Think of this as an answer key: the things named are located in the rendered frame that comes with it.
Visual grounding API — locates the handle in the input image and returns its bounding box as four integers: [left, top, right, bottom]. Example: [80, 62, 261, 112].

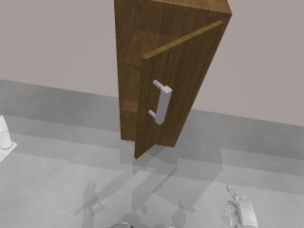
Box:
[148, 80, 173, 125]

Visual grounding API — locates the robot left hand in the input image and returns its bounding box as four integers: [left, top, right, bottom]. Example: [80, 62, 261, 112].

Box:
[0, 114, 17, 162]

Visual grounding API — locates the cupboard door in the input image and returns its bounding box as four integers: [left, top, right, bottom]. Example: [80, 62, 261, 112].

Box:
[134, 20, 224, 159]

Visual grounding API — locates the robot right hand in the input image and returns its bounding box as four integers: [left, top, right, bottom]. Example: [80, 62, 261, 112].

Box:
[221, 184, 258, 228]

